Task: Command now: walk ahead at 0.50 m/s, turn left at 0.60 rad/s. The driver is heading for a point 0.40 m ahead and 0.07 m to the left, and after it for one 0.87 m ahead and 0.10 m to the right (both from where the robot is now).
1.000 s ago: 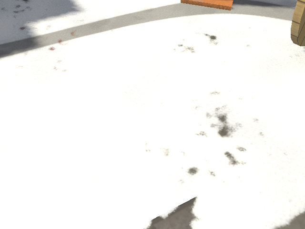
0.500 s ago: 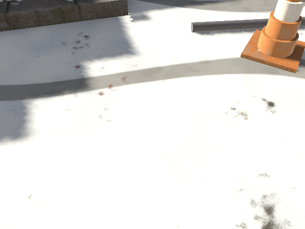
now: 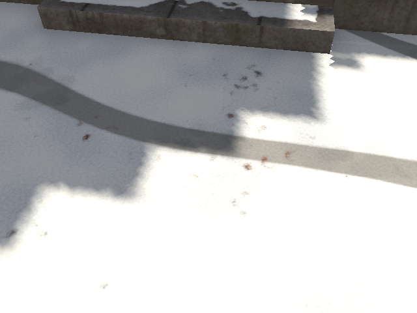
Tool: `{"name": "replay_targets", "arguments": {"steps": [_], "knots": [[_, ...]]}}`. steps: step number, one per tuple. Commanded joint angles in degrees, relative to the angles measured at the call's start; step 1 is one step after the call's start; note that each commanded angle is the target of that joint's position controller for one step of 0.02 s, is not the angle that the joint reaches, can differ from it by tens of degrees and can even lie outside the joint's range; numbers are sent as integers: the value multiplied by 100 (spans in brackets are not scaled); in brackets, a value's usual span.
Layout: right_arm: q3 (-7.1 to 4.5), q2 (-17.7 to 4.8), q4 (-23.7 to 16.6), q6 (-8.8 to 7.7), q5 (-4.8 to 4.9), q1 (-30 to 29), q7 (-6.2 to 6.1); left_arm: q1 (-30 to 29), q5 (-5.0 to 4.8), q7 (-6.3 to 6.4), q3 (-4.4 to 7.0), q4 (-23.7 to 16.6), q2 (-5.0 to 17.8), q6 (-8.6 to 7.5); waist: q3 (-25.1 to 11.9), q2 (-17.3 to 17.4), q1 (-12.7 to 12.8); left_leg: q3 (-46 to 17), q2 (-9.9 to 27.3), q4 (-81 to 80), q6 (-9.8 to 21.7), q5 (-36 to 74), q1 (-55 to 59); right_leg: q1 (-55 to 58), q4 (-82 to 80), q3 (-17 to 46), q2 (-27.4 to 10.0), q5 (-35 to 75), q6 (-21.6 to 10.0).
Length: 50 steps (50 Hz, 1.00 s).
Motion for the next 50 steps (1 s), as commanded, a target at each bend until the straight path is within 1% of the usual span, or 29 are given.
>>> {"name": "replay_targets", "arguments": {"steps": [1, 4, 6, 7, 8, 9, 10, 11, 12, 13, 14, 15, 17, 21, 25, 27, 30, 33, 34, 35, 36, 37, 38, 39, 40, 41, 42, 45, 50], "knots": [[77, 20, -743, 99, 518, -833, -229, -409, -357, 48, 372, -316, 1370, 5, 882, -189, -295, -58, 56, -869, 20, 179, 314, -408, -520, 258, -1512, 2064, -550], [-21, -209, -958, 204, 336, -1016, -265, -306, -327, 75, 432, -255, 1221, 86, 1015, -416, -260, 146, -16, -1520, 136, -3, 453, 226, -259, 37, -1601, 2523, -478], [-106, -305, -1088, 252, 276, -968, -256, -270, -348, 85, 487, -252, 1249, 114, 882, -629, -335, 519, -313, -1751, 338, -554, 997, 534, 324, -121, -1611, 4278, -415], [-168, -383, -1118, 269, 260, -779, -256, -250, -367, 112, 533, -259, 1345, 147, 698, -753, -451, 713, -548, -1812, 440, -876, 1393, 687, 819, -170, -1610, 5259, -371], [-260, -507, -1035, 278, 251, -230, -261, -288, -395, 142, 578, -297, 1467, 202, 420, -840, -739, 854, -803, -2065, 570, -1050, 2087, 704, 1645, -247, -1559, 5979, -319], [-447, -824, -779, 289, 227, 750, -300, -350, -407, 168, 583, -361, 1495, 229, -51, -765, -1170, 792, -1005, -2601, 791, -682, 3485, 252, 2874, -314, -1342, 5804, -167], [-650, -1354, -539, 336, 185, 1791, -434, -441, -278, 180, 545, -563, 1367, 172, -626, -260, -1481, -571, -186, -2348, 1138, -76, 5589, -1593, 4741, -264, -1074, 3535, 102], [-689, -1933, -728, 306, 217, 1560, -494, -187, -173, 86, 302, -994, 659, -42, -1226, 1226, -789, -3901, 1365, -3090, 2368, -309, 7318, -4020, 7096, 387, 204, -1596, 467], [-592, -1610, -731, 343, 104, 2093, -534, -699, -401, -50, 338, -1171, 961, -341, -1882, 756, -1210, -4556, 1443, -3833, 2414, -871, 7505, -4651, 7619, 1692, 139, -1537, 353], [-532, -1240, -701, 315, 83, 1918, -573, -1081, -575, -66, 345, -1312, 1014, -418, -1257, 562, -1139, -3669, 1205, -3784, 2057, -828, 6973, -4993, 7495, 1699, -163, -1086, 244], [-458, -992, -830, 274, 184, 1364, -548, -1152, -456, -13, 339, -1326, 1023, -411, -693, -73, -783, -2954, 940, -3827, 1772, -433, 5854, -4711, 6893, 1687, -463, -649, 218], [-353, -685, -940, 233, 209, 890, -533, -1067, -331, 42, 407, -1231, 1142, -317, -424, -236, -486, -2382, 821, -3915, 1589, -68, 4903, -4224, 6410, 1615, -718, -460, 256], [-260, -452, -969, 164, 117, 627, -527, -830, -293, 19, 448, -1216, 1073, -97, -54, -136, -162, -1900, 668, -4159, 1529, 250, 3640, -3509, 5899, 1584, -905, -456, 283], [-364, -867, -729, 51, 86, 1036, -613, -1375, -249, 14, 294, -1417, 719, 68, 312, 39, -270, -1010, 529, -4474, 1360, 556, 2907, -3446, 4639, 1442, -951, 611, 270], [-364, -939, -606, -12, 107, 1326, -608, -2010, -356, -76, 264, -1486, 765, 116, 487, 163, -620, -535, 482, -4544, 1045, 171, 3290, -3338, 3194, 1356, -755, 1838, 89], [-384, -1015, -542, -27, 111, 1497, -589, -2321, -415, -142, 268, -1578, 807, 124, 572, 166, -781, -519, 670, -4482, 964, -18, 3789, -3513, 2813, 1358, -671, 1851, 10], [-415, -1066, -466, 28, 116, 1678, -600, -2668, -418, -277, 267, -1766, 815, 150, 717, 183, -910, -496, 953, -4223, 827, 116, 4583, -3885, 2496, 1352, -535, 1352, -175], [-463, -1165, -531, 107, 169, 1481, -645, -2421, -358, -373, 331, -1816, 925, 167, 562, 349, -693, -227, 973, -3557, 563, 1668, 4912, -3355, 2251, 1000, -217, 500, -455], [-471, -1191, -577, 138, 212, 1346, -670, -1963, -328, -378, 406, -1714, 1023, 172, 271, 330, -413, 14, 808, -2962, 420, 2564, 4840, -2584, 2004, 745, 47, 573, -578], [-438, -1096, -618, 154, 200, 1327, -700, -1147, -314, -359, 557, -1472, 1281, 181, -159, 165, -68, 299, 520, -1899, 249, 3022, 4523, -1410, 1838, 696, 281, 844, -738], [-349, -893, -774, 116, 59, 1342, -741, -172, -313, -293, 719, -1358, 1807, 198, -753, -544, 265, 618, 235, 34, -65, 1442, 3184, 235, 1843, 2175, -729, 1413, -1148], [-161, -348, -991, -45, -30, 1870, -654, -139, -369, -346, 745, -1358, 2139, 144, -1308, -1992, -169, 87, -917, 1764, -414, -2951, 710, 2094, 1010, 5242, -1808, 400, -2197], [-240, -815, -931, -202, 94, 1525, -566, 63, -395, -327, 633, -1431, 1640, 173, -1480, -1401, 205, -688, -633, 2286, -304, -2969, 17, 2418, 579, 5595, -1781, -443, -2042], [-270, -938, -1085, -280, 249, 1039, -537, -237, -353, -275, 587, -1490, 1452, 190, -776, -1090, 243, -603, -407, 2300, -228, -2462, -353, 1891, 559, 4870, -1646, -202, -1843], [-232, -855, -1151, -311, 184, 793, -577, -588, -316, -241, 561, -1601, 1395, 210, -417, -420, 83, -544, -172, 1981, -199, -2051, -174, 1123, 556, 4310, -1465, 353, -1719], [-263, -872, -1208, -301, 51, 655, -624, -867, -292, -229, 528, -1667, 1294, 225, -116, -136, -117, -520, -30, 1521, -229, -1825, 168, 357, 459, 3933, -1309, 962, -1660], [-297, -868, -1261, -242, 24, 708, -638, -1005, -248, -215, 491, -1743, 1208, 215, -35, -243, -323, -551, 67, 1264, -258, -1723, 556, -129, 333, 3707, -1167, 1328, -1639], [-294, -756, -1279, -81, -2, 776, -685, -1047, -320, -168, 504, -1735, 1216, 185, 176, -359, -510, -419, 51, 521, -455, -1568, 732, -709, 164, 3230, -918, 1925, -1629], [-163, -446, -1450, -94, 10, -175, -634, -699, -418, -36, 587, -1564, 1391, 253, 350, -563, -207, -287, -301, -1578, -639, 16, 1238, -1111, 286, 2694, -449, 1928, -1277]]}}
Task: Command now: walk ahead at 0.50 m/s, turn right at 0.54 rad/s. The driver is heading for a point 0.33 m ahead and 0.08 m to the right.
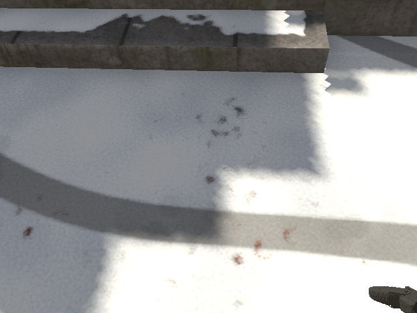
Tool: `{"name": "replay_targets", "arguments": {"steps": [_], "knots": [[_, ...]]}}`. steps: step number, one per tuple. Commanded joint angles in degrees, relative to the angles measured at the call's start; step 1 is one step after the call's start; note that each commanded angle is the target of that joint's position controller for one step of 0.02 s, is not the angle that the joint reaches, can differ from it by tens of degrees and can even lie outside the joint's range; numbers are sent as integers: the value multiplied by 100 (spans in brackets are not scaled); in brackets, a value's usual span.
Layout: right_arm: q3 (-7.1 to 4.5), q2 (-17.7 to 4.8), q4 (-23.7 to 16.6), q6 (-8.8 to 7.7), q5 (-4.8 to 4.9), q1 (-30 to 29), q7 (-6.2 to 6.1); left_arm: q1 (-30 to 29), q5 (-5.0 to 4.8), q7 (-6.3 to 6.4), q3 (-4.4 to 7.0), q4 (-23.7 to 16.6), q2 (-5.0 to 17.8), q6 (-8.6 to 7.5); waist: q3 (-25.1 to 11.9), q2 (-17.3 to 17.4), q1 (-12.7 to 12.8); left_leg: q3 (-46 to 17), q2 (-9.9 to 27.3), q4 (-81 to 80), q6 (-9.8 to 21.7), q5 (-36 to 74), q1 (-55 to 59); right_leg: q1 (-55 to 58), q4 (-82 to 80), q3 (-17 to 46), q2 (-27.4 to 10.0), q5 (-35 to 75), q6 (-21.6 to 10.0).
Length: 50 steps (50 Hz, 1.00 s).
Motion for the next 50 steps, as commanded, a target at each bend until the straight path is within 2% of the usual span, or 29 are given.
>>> {"name": "replay_targets", "arguments": {"steps": [1, 4, 6, 8, 9, 10, 11, 12, 13, 14, 15, 16, 17, 18, 19, 22, 25, 28, 29, 30, 31, 32, 33, 34, 35, 36, 42, 50], "knots": [[-28, -221, -422, -89, 48, -565, 50, -79, -61, 84, 287, -370, 976, -47, -309, -625, 13, 236, -352, -1108, -80, 896, 638, -104, -473, 967, -1101, 1482, -739], [-60, -331, -540, -160, 121, -965, 136, 190, -84, 83, 304, -297, 957, 18, -274, -665, 185, 165, -506, -1665, -11, 900, 793, 226, -186, 1405, -1241, 1148, -716], [-113, -444, -576, -227, 141, -985, 190, 233, -81, 106, 320, -302, 946, 61, -278, -710, 147, 83, -574, -2014, 101, 587, 970, 522, 86, 1771, -1323, 946, -669], [-195, -563, -498, -294, 165, -600, 197, 65, -74, 122, 340, -371, 939, 87, -351, -871, -114, 139, -623, -2329, 271, 317, 1629, 546, 445, 1971, -1282, 1148, -563], [-276, -699, -388, -319, 127, -90, 167, -88, -63, 109, 306, -456, 827, 72, -612, -866, -403, 153, -536, -2486, 446, 421, 2482, 353, 933, 1844, -1052, 1542, -403], [-365, -977, -307, -334, -16, 721, 123, -314, 10, 86, 213, -617, 564, 32, -1234, -584, -815, -395, 218, -2232, 828, 856, 3821, -203, 2230, 1421, -756, 1486, -140], [-457, -1379, -196, -270, -171, 1408, 81, 415, -39, 119, 138, -668, 316, -6, -2070, 847, -686, -2399, 1552, -2133, 1854, 1506, 5915, -2037, 4211, 655, 70, -520, 365], [-404, -1118, -133, -213, -19, 1489, 112, 663, -22, 126, 136, -645, 619, -27, -2218, 1646, -610, -3727, 2125, -2511, 2229, 1497, 5999, -2824, 5208, 610, -2, -2607, 543], [-289, -708, -246, -153, 60, 1176, 83, 398, -29, 121, 241, -603, 962, 17, -1541, 956, -642, -3086, 1947, -2520, 2074, 1608, 5349, -3077, 5733, 700, -259, -2283, 670], [-201, -507, -305, -78, 47, 879, 72, -61, 21, 124, 251, -686, 1000, 81, -1062, 415, -598, -2227, 1671, -2482, 1876, 2201, 4634, -3021, 5775, 450, -441, -1944, 747], [-145, -390, -247, -32, 34, 704, 90, -369, 96, 122, 244, -782, 907, 113, -723, 163, -501, -1684, 1405, -2554, 1771, 2801, 3968, -2930, 5510, 319, -570, -1779, 763], [-91, -297, -178, -20, 17, 591, 104, -425, 107, 112, 237, -801, 780, 149, -568, 168, -342, -1294, 1185, -2662, 1648, 3132, 3485, -2674, 5159, 278, -731, -1698, 758], [-71, -284, -105, -14, -14, 495, 124, -321, 67, 94, 187, -767, 587, 180, -492, 312, -197, -987, 998, -2794, 1561, 3275, 3082, -2369, 4778, 173, -769, -1626, 767], [-82, -333, -33, -15, -34, 420, 133, -255, 52, 91, 133, -732, 410, 199, -512, 450, -117, -728, 870, -2900, 1568, 3533, 2855, -2135, 4364, 19, -757, -1451, 798], [-104, -431, 24, -5, -32, 330, 127, -246, 62, 97, 99, -713, 329, 211, -589, 530, -60, -513, 815, -2960, 1597, 3783, 2723, -1904, 3925, -98, -762, -1239, 832], [-168, -681, 179, 89, 59, 239, 87, -483, 102, 85, 28, -671, 259, 207, -923, 574, -100, -76, 696, -3002, 1545, 3754, 2552, -1066, 2667, -309, -791, -268, 829], [-156, -717, 350, 163, 132, 469, 68, -873, 86, 63, 46, -736, 384, 232, -921, 548, -263, -94, 769, -2919, 1480, 2887, 2701, -732, 1894, -340, -755, 185, 777], [-94, -628, 424, 212, 198, 498, 67, -958, 138, 36, 87, -771, 396, 223, -761, 507, -171, -144, 616, -2576, 1184, 1512, 2565, -15, 650, -480, -607, 769, 515], [-37, -475, 480, 202, 166, 672, 72, -998, 199, 51, 107, -830, 491, 222, -720, 358, -192, -110, 429, -2399, 912, 862, 2405, 361, 312, -238, -795, 1297, 382], [34, -274, 462, 174, 16, 833, 75, -927, 267, 100, 151, -931, 780, 228, -942, -161, -316, 174, 78, -1874, 563, -17, 2062, 972, 459, 459, -1494, 2786, 162], [91, -77, 566, 154, -37, 1466, 80, -1119, 288, 133, 129, -967, 812, 273, -1110, -1087, -715, 479, -259, -1662, 271, -1467, 1763, 1179, 605, 876, -2040, 3055, -373], [115, -135, 576, 218, -30, 1335, 43, -1243, 234, 92, 44, -939, 392, 296, -1153, -1300, -580, 465, -151, -1793, 125, -1311, 2151, 679, 449, 941, -1928, 1782, -490], [77, -313, 553, 296, -20, 1069, 22, -1414, 215, 39, 15, -962, 255, 303, -834, -1088, -530, 524, -180, -1895, 82, -1017, 2326, 270, 440, 715, -1532, 899, -246], [45, -388, 593, 368, -23, 940, -1, -1477, 214, 13, 19, -984, 288, 309, -573, -801, -471, 574, -219, -1922, 96, -887, 2285, 48, 489, 497, -1287, 557, -47], [28, -435, 607, 431, -37, 925, -12, -1435, 199, -10, 33, -983, 370, 289, -374, -674, -438, 555, -226, -1963, 120, -803, 2264, -93, 544, 398, -1181, 516, 49], [31, -418, 608, 460, -38, 967, -15, -1386, 186, -12, 59, -960, 448, 263, -330, -602, -449, 529, -202, -1982, 135, -710, 2332, -149, 588, 362, -1142, 590, 92], [37, -323, 728, 430, 29, 964, -50, -1296, 169, 39, 43, -904, 272, 229, -531, -336, -409, 475, -138, -1876, 149, -254, 2506, 152, 940, 240, -1051, 1652, 66], [16, -289, 896, 501, 39, 974, -116, -1291, 159, 51, 76, -731, 190, 263, -377, -207, -411, 463, -138, -1919, 158, -390, 2568, 26, 907, 125, -936, 1184, 112]]}}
